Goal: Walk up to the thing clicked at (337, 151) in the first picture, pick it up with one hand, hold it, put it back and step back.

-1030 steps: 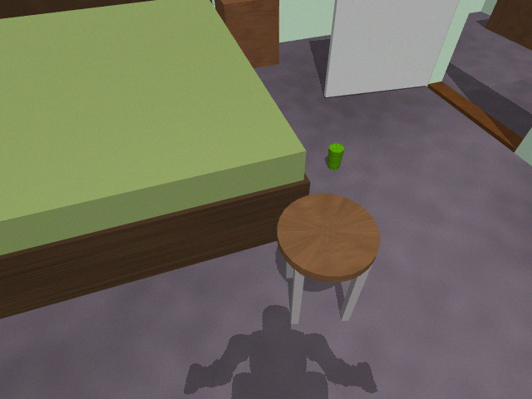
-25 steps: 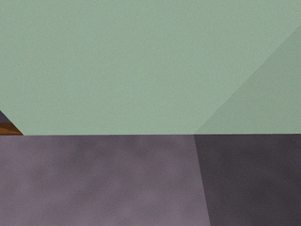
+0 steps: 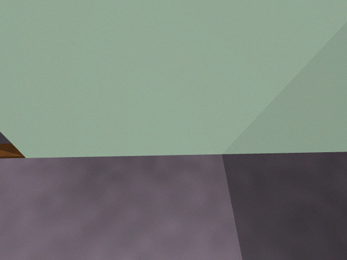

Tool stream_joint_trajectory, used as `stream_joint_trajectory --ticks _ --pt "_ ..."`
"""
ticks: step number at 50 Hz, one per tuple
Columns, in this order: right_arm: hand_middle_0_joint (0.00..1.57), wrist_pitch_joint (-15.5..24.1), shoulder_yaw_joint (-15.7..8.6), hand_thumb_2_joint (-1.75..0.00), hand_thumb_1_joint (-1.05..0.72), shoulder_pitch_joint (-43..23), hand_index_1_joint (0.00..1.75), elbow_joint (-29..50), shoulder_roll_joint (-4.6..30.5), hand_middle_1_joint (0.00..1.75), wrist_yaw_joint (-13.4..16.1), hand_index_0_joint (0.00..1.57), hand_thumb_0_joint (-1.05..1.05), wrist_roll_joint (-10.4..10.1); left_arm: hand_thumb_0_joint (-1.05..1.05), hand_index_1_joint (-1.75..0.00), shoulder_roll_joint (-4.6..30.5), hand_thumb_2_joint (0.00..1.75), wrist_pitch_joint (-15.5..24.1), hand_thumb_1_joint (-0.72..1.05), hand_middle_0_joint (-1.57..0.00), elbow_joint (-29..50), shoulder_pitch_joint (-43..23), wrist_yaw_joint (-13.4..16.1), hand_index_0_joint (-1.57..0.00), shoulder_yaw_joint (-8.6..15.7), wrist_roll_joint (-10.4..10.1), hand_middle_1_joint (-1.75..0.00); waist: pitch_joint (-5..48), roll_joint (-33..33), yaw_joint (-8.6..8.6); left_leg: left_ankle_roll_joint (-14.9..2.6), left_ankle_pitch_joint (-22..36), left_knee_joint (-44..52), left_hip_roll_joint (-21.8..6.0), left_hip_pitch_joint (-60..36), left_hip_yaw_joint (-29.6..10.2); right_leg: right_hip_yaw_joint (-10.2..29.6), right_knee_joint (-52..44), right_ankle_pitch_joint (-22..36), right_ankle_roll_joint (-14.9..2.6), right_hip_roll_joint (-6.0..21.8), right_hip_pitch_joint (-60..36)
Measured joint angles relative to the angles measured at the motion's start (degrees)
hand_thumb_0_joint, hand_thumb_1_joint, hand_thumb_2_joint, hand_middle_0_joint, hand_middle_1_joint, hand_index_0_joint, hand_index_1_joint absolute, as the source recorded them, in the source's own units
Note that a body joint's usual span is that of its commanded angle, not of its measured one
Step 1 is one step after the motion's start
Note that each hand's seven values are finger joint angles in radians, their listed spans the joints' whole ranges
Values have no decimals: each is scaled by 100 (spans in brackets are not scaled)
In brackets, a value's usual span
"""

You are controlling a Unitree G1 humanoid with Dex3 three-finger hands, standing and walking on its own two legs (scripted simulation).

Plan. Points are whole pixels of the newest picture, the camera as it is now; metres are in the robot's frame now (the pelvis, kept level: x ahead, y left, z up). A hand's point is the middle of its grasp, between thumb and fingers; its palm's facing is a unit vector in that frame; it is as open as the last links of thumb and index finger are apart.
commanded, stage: stand
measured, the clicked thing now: out of the picture -0.13 +1.36 -0.71
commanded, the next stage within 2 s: walk up in 0.26 s
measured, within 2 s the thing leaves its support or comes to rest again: neither
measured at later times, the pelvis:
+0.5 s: pelvis -0.01 -0.03 -0.01, yaw +14 degrees
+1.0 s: pelvis +0.03 -0.04 -0.03, yaw +40 degrees
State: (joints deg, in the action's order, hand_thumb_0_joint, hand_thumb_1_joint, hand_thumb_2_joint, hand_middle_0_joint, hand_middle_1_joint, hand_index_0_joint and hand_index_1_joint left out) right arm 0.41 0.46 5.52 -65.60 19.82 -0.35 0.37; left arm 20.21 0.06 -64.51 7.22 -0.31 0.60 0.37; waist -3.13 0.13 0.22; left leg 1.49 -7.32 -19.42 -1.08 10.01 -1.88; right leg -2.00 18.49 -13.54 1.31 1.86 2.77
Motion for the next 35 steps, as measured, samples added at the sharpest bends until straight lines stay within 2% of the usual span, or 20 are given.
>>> stream_joint_trajectory --ticks 13,17,19,21,22,24,26,29,32,35 --pt "20 10 22 -90 -91 3 30 44 4 30 9 20 0 -5 1 -30 2 90 5 91 -21 47 -15 8 -20 -13 -8 -30 27 9 5 13 -26 -7 -17 -31 12 13 4 -18 -11 -15 -26" --pt "20 -95 -122 -90 -91 281 30 473 -24 30 -60 20 0 15 1 -30 139 90 -187 91 -21 441 -334 -79 -20 262 -7 -30 -198 168 108 9 -32 -330 202 329 -396 -269 705 -402 -114 85 322" --pt "20 -171 -196 -90 -91 419 30 617 -38 30 -77 20 0 55 1 -30 225 90 -207 91 -21 727 -498 -76 -20 372 -5 -30 -329 232 126 50 20 -433 313 528 -679 -191 1033 -712 -190 -42 514" --pt "21 -290 -262 -90 -90 545 30 718 14 30 -74 20 0 98 1 -30 220 90 -186 91 -21 984 -552 -91 -20 433 15 -30 -403 155 98 100 59 -508 357 687 -973 -247 966 -594 -334 -192 527" --pt "21 -356 -291 -90 -90 576 30 747 47 30 -61 20 0 107 1 -30 215 90 -155 91 -21 1099 -504 -101 -20 442 44 -30 -410 135 55 11 -223 -756 364 836 -942 -337 911 -463 -369 -179 523" --pt "21 -432 -353 -90 -90 638 30 852 81 30 -39 20 0 153 0 -30 221 90 -174 91 -21 1242 -376 -111 -20 443 125 -30 -415 186 -27 -61 -938 -1699 327 1238 -463 -494 892 -534 -389 -56 488" --pt "20 -425 -403 -90 -91 734 30 1030 147 30 -79 20 1 177 0 -30 199 90 -232 91 -21 1281 -251 -95 -20 453 169 -30 -405 234 -79 -122 -1211 -2452 254 1501 -104 -658 799 -573 -380 97 368" --pt "20 -388 -435 -90 -91 777 30 1312 287 30 -186 20 1 169 1 -30 150 90 -245 91 -21 1317 -54 -84 -20 451 217 -30 -425 195 -79 -235 -1038 -2723 44 1572 123 -939 757 -649 -335 214 190" --pt "20 -364 -435 -90 -91 785 30 1543 352 30 -255 20 0 154 1 -30 135 90 -260 91 -21 1468 85 -137 -20 432 231 -30 -481 147 -101 -276 -764 -2326 -146 1398 356 -1283 1015 -914 -289 279 85" --pt "20 -368 -440 -90 -91 758 30 1704 338 30 -252 20 0 170 1 -30 162 90 -272 91 -21 1695 212 -200 -20 398 202 -30 -505 164 -172 -300 -802 -1846 -149 1140 644 -1628 1580 -1359 -221 401 106"
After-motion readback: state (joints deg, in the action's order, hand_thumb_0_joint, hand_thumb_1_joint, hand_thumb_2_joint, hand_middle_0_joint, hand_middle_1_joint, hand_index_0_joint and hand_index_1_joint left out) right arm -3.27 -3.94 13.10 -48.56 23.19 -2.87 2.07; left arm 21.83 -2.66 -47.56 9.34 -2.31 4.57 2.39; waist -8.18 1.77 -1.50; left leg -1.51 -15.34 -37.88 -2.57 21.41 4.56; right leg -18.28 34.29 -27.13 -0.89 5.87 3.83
